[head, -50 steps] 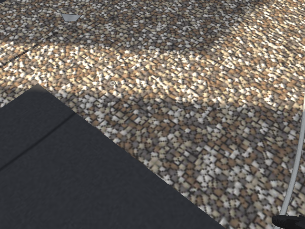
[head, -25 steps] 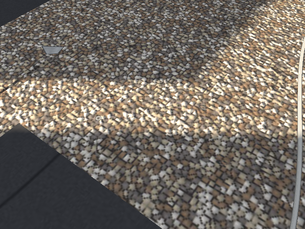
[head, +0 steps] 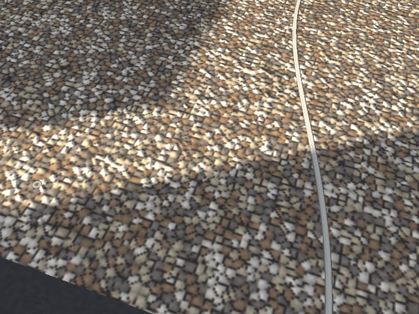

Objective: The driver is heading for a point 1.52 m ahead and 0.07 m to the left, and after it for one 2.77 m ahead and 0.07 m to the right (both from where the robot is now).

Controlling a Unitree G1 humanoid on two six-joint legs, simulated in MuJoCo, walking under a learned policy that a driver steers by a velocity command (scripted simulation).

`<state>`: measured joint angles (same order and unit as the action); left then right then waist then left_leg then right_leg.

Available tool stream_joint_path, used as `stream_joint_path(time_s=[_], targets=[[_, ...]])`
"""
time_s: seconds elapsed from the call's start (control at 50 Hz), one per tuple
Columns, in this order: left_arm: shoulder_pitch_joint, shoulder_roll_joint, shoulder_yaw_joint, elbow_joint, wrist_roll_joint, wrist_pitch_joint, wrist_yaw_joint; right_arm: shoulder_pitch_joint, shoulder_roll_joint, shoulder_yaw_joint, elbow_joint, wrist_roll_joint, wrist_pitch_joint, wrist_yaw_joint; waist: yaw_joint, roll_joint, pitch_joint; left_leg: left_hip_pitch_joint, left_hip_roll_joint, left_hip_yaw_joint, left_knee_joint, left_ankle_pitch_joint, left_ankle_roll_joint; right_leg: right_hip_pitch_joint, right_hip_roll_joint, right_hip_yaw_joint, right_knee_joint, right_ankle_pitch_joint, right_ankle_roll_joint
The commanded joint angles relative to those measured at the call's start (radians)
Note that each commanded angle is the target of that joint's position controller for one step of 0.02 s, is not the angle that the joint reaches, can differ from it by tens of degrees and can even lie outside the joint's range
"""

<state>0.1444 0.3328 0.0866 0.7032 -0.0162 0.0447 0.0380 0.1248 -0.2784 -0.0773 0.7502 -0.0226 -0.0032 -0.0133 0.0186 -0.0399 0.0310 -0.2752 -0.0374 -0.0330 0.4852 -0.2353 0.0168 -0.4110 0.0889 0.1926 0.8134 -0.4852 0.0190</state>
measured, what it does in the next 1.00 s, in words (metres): steps on the spot: right foot, then left foot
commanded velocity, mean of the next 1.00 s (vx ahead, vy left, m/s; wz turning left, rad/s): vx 0.00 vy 0.00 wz -0.24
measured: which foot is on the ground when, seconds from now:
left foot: down 0.00-0.36, up 0.38-0.68, down 0.70-1.00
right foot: up 0.00-0.34, down 0.36-1.00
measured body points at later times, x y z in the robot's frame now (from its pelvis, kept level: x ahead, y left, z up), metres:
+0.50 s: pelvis +0.00 -0.05 +0.00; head +0.02 -0.08 +0.45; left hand +0.21 +0.18 -0.08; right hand +0.05 -0.36 -0.12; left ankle -0.01 +0.11 -0.68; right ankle -0.02 -0.15 -0.74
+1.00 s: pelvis +0.00 -0.03 +0.00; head +0.01 -0.03 +0.45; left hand +0.16 +0.21 -0.13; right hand +0.04 -0.31 -0.13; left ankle +0.02 +0.09 -0.74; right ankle -0.02 -0.15 -0.74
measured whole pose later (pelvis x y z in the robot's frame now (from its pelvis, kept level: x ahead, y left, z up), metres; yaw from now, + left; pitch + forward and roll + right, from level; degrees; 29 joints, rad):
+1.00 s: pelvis +0.00 -0.03 +0.00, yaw -12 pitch -2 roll +0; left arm 0.16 0.26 0.04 0.92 0.01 0.02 0.02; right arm 0.17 -0.25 -0.03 0.96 -0.01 -0.01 -0.03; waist 0.00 0.00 0.04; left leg -0.16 0.02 0.00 0.48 -0.28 -0.02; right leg -0.18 0.02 0.02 0.47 -0.25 -0.01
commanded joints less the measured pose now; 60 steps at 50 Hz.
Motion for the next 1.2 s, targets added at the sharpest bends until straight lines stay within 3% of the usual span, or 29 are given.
stream_joint_path(time_s=[0.02,0.04,0.06,0.12,0.16,0.24,0.3,0.32,0.34,0.36,0.38,0.4,0.42,0.46,0.5,0.56,0.62,0.66,0.68,0.7,0.72,0.74,0.76,0.82,1.0,1.2], targets=[[0.084,0.173,0.060,-0.030,-0.001,-0.006,0.003,-0.079,-0.125,-0.027,-0.087,-0.004,-0.019,-0.011,0.034,0.157,-0.060,0.121,0.338,-0.285,-0.187,0.265,0.202,-0.168,-0.061,-0.032,0.357,-0.043,0.038],[0.084,0.156,0.057,-0.024,0.002,0.003,0.006,-0.090,-0.112,-0.022,-0.088,0.011,-0.019,-0.016,0.024,0.160,-0.047,0.129,0.305,-0.229,-0.185,0.242,0.180,-0.190,-0.066,-0.041,0.385,0.015,0.053],[0.074,0.128,0.050,-0.031,0.000,0.008,0.003,-0.080,-0.111,-0.018,-0.082,0.015,-0.016,-0.022,0.014,0.169,-0.037,0.126,0.287,-0.182,-0.185,0.284,0.182,-0.195,-0.068,-0.057,0.401,0.048,0.066],[-0.002,0.083,0.031,-0.082,-0.012,0.005,-0.007,-0.007,-0.128,-0.022,-0.060,0.008,-0.003,-0.038,-0.037,0.196,-0.049,0.212,0.284,-0.109,-0.193,0.334,0.206,-0.224,-0.093,-0.118,0.280,0.097,0.091],[-0.028,0.070,0.021,-0.105,-0.007,0.003,-0.016,0.018,-0.152,-0.030,-0.053,0.009,0.004,-0.040,-0.057,0.198,-0.074,0.264,0.311,-0.093,-0.186,0.358,0.218,-0.201,-0.120,-0.135,0.183,0.093,0.098],[-0.020,0.056,0.007,-0.120,0.003,0.003,-0.031,0.004,-0.198,-0.043,-0.048,0.021,0.012,-0.020,-0.057,0.211,-0.093,0.198,0.321,-0.038,-0.170,0.422,0.219,-0.018,-0.120,-0.199,-0.012,0.074,0.070],[0.025,0.060,0.010,-0.105,0.005,0.008,-0.038,-0.004,-0.207,-0.040,-0.032,0.045,0.012,-0.005,-0.030,0.207,-0.090,0.186,0.325,-0.032,-0.114,0.420,0.196,0.092,-0.095,-0.227,-0.215,0.161,0.028],[0.065,0.057,0.011,-0.086,0.007,0.007,-0.041,-0.016,-0.198,-0.035,-0.027,0.055,0.013,-0.004,-0.003,0.196,-0.091,0.157,0.309,-0.015,-0.071,0.397,0.167,0.177,-0.080,-0.242,-0.353,0.270,0.000],[0.084,0.078,0.016,-0.078,0.010,0.007,-0.039,0.030,-0.165,-0.023,-0.001,0.056,0.008,-0.001,0.002,0.153,-0.095,0.094,0.278,0.015,-0.019,0.319,0.106,0.291,-0.082,-0.217,-0.467,0.394,-0.031],[0.109,0.141,0.029,-0.083,0.010,0.007,-0.027,0.069,-0.105,-0.001,0.003,0.019,0.001,0.007,-0.018,-0.024,-0.149,-0.038,0.204,0.096,0.143,0.079,0.010,0.461,-0.233,-0.025,-0.475,0.682,-0.074],[0.063,0.187,0.025,-0.113,0.031,0.003,-0.020,0.060,-0.056,0.019,-0.028,-0.013,-0.006,0.011,-0.040,-0.240,-0.150,-0.217,0.096,0.124,0.305,-0.369,-0.075,0.470,-0.451,0.204,-0.444,0.912,-0.249],[0.078,0.129,0.013,-0.105,0.049,-0.018,-0.028,-0.009,-0.131,-0.004,-0.033,0.009,0.002,-0.002,0.029,-0.145,-0.166,-0.206,0.105,0.030,0.452,-0.433,-0.093,0.369,-0.470,0.205,-0.465,0.815,-0.348],[0.044,0.108,0.004,-0.090,0.050,-0.035,-0.033,-0.010,-0.156,-0.015,-0.025,0.029,0.010,-0.005,0.007,-0.121,-0.125,-0.209,0.113,0.007,0.516,-0.391,-0.090,0.329,-0.411,0.132,-0.479,0.735,-0.320],[-0.028,0.094,-0.001,-0.080,0.031,-0.052,-0.032,0.022,-0.158,-0.024,0.011,0.025,0.026,-0.018,-0.016,-0.113,-0.082,-0.224,0.117,-0.010,0.525,-0.289,-0.094,0.301,-0.338,0.055,-0.488,0.645,-0.246],[-0.051,0.065,-0.014,-0.065,0.030,-0.057,-0.027,0.054,-0.138,-0.022,0.029,0.022,0.031,-0.020,-0.039,-0.097,-0.084,-0.156,0.105,-0.007,0.520,-0.208,-0.106,0.255,-0.307,0.002,-0.487,0.718,-0.239],[-0.063,0.047,-0.019,-0.040,0.029,-0.056,-0.025,0.042,-0.095,-0.004,0.037,0.026,0.028,-0.019,-0.028,-0.098,-0.088,-0.089,0.107,0.007,0.336,-0.167,-0.109,0.268,-0.278,-0.028,-0.475,0.664,-0.229],[-0.050,0.062,-0.017,-0.008,0.029,-0.049,-0.027,0.025,-0.099,0.001,0.037,0.029,0.026,-0.017,-0.008,-0.097,-0.084,-0.023,0.097,0.018,0.187,-0.161,-0.100,0.266,-0.296,0.017,-0.470,0.595,-0.244],[-0.073,0.046,-0.025,0.010,0.019,-0.048,-0.029,0.065,-0.092,0.005,0.060,0.026,0.021,-0.013,-0.040,-0.079,-0.074,0.072,0.085,0.034,0.003,-0.023,-0.080,0.228,-0.275,0.018,-0.457,0.503,-0.217],[-0.054,0.033,-0.031,0.027,0.015,-0.050,-0.031,0.079,-0.096,0.008,0.069,0.014,0.016,-0.010,-0.053,-0.049,-0.068,0.147,0.091,0.020,-0.110,0.131,-0.063,0.193,-0.251,0.008,-0.457,0.435,-0.175],[-0.021,0.018,-0.036,0.041,0.028,-0.058,-0.034,0.086,-0.136,0.004,0.070,0.003,0.013,-0.012,-0.034,0.007,-0.080,0.218,0.148,-0.048,-0.110,0.292,-0.042,0.157,-0.210,-0.014,-0.435,0.358,-0.124],[0.021,0.028,-0.029,0.049,0.037,-0.063,-0.040,0.067,-0.202,-0.010,0.077,0.014,0.012,-0.013,0.023,0.112,-0.068,0.188,0.170,-0.046,-0.054,0.288,-0.004,0.153,-0.143,-0.075,-0.437,0.282,-0.086],[-0.015,0.028,-0.032,0.056,0.041,-0.061,-0.037,0.046,-0.159,-0.005,0.084,0.021,0.009,-0.006,0.000,0.136,-0.061,0.097,0.154,-0.046,-0.070,0.137,0.020,0.220,-0.111,-0.116,-0.427,0.260,-0.055],[-0.051,0.039,-0.029,0.059,0.037,-0.056,-0.033,0.032,-0.122,0.006,0.085,0.017,0.002,-0.002,-0.015,0.119,-0.042,0.064,0.141,-0.042,-0.090,0.084,0.014,0.241,-0.109,-0.120,-0.405,0.272,-0.046],[-0.045,0.032,-0.026,0.084,0.029,-0.039,-0.019,0.031,-0.106,0.015,0.112,0.011,-0.017,-0.004,-0.017,0.111,-0.036,0.069,0.123,-0.025,-0.096,0.121,-0.014,0.251,-0.117,-0.116,-0.396,0.362,-0.058],[-0.013,0.026,-0.022,0.187,0.023,-0.039,-0.013,0.044,-0.101,0.028,0.176,0.016,-0.013,-0.018,-0.027,0.044,-0.019,0.093,0.101,-0.009,-0.092,0.118,-0.010,0.247,-0.115,-0.127,-0.410,0.397,-0.040],[0.012,0.032,-0.026,0.276,0.020,-0.040,-0.003,0.049,-0.089,0.038,0.231,0.017,-0.010,-0.018,-0.022,0.041,-0.016,0.091,0.084,0.003,-0.099,0.123,-0.008,0.257,-0.116,-0.136,-0.411,0.411,-0.034]])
